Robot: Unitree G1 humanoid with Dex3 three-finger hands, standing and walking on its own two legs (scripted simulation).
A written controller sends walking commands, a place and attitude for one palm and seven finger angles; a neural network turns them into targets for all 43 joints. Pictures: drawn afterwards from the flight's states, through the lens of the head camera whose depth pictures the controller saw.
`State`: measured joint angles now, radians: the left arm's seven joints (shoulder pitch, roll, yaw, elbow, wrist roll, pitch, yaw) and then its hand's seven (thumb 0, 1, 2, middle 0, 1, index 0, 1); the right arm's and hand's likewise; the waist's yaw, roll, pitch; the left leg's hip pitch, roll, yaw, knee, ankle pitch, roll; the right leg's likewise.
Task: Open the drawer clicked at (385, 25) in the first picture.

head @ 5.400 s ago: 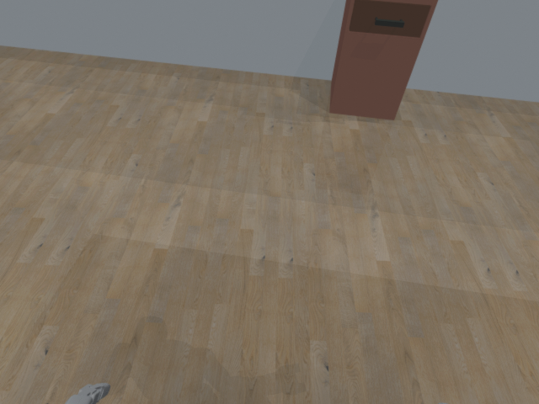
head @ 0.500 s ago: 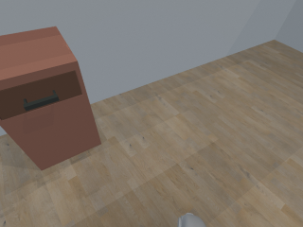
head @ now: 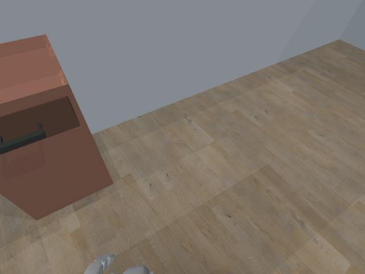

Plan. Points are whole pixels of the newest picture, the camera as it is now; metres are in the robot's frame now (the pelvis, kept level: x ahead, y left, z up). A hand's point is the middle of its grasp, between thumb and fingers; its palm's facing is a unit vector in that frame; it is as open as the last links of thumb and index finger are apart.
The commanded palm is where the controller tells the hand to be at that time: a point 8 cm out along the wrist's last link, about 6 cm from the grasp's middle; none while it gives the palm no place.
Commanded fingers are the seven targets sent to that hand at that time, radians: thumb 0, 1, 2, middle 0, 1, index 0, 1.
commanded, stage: turn to face it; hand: left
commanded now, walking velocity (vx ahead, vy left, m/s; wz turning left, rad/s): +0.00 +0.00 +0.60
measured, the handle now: (21, 136) +0.58 +0.59 -0.15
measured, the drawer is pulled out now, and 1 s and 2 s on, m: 0.00 0.00 0.00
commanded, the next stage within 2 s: take the last steps up to it in 0.80 s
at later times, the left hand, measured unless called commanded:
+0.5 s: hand out of the picture +0.03 +0.25 -0.16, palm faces +0.30 -0.91 -0.28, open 7.4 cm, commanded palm none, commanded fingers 0.00 0.90 0.90 -0.20 -0.30 -0.20 -0.30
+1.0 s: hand out of the picture -0.08 +0.16 -0.16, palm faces +0.52 -0.82 -0.24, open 7.3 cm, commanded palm none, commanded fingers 0.00 0.90 0.90 -0.20 -0.30 -0.20 -0.30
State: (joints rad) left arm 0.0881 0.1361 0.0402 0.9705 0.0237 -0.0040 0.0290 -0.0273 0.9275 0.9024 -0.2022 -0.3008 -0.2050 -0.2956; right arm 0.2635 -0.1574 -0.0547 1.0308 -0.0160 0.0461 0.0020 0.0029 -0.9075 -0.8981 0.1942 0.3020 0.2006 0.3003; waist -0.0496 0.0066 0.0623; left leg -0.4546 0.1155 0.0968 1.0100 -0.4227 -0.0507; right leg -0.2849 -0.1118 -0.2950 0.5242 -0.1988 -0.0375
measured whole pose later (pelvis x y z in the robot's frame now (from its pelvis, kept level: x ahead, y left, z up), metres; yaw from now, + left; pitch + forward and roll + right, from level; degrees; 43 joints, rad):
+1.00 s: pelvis -0.01 -0.02 +0.00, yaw +30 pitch +0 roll +1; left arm 0.26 0.19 0.03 0.96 0.03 0.00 0.02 0.00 0.91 0.90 -0.20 -0.30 -0.21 -0.30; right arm 0.13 -0.24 -0.06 0.98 -0.01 0.07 0.01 0.01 -0.91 -0.90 0.19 0.30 0.20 0.30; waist 0.03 -0.01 0.09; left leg -0.28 0.02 0.03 0.72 -0.44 -0.05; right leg -0.21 -0.12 -0.19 0.54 -0.31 0.01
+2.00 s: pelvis +0.20 +0.15 -0.01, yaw +34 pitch -1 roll -1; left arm 0.38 0.15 0.04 1.13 0.02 -0.02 0.00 0.00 0.91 0.90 -0.20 -0.30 -0.20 -0.30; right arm 0.17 -0.16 -0.04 1.01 -0.03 -0.05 0.01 0.00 -0.91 -0.90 0.19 0.30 0.20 0.30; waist 0.04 -0.03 0.05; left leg -0.36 0.05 0.12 0.61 -0.22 0.04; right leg -0.15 -0.08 -0.13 0.72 -0.49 0.00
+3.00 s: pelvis +0.22 +0.17 +0.01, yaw +32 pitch -2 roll +0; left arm 0.25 0.22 0.04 1.08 0.02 0.05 0.02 0.00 0.91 0.90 -0.20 -0.30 -0.20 -0.29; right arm 0.22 -0.15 -0.01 1.05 -0.02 0.02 -0.02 0.00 -0.91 -0.90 0.20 0.30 0.20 0.30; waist 0.04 -0.05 0.01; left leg -0.13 0.01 0.02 0.45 -0.30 0.00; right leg -0.28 -0.06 -0.06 0.52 -0.26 0.01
